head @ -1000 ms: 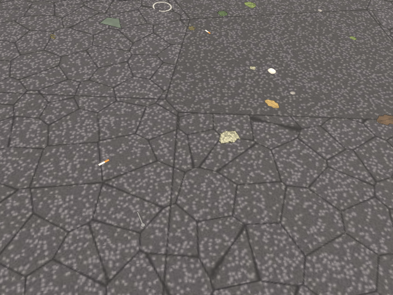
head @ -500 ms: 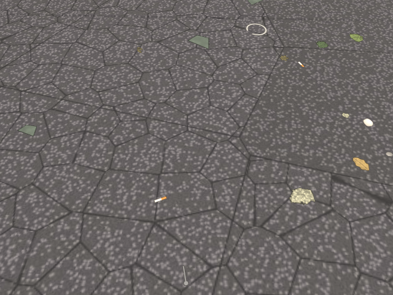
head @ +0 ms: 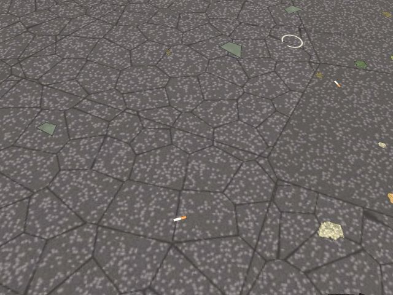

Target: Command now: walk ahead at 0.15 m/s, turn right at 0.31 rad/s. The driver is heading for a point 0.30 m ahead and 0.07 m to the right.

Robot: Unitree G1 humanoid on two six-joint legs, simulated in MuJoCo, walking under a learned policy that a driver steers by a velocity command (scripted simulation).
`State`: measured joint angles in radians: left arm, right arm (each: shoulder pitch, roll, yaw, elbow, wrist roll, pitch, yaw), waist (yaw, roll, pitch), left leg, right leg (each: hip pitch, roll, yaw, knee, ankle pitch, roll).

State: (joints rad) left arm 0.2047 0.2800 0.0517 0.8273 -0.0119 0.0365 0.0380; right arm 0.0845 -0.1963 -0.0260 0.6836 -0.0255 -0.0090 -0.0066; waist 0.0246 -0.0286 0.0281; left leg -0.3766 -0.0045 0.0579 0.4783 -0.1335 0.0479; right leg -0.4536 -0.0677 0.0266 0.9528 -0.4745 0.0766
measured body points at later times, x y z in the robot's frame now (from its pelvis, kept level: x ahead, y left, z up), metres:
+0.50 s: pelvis +0.10 -0.06 +0.01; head +0.12 -0.10 +0.46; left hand +0.15 +0.21 -0.10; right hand +0.26 -0.35 -0.09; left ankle +0.30 +0.07 -0.68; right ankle -0.01 -0.12 -0.73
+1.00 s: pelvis +0.23 -0.08 +0.00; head +0.23 -0.10 +0.45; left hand +0.39 +0.15 -0.12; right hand +0.27 -0.35 -0.14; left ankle +0.32 +0.02 -0.73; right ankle +0.19 -0.21 -0.73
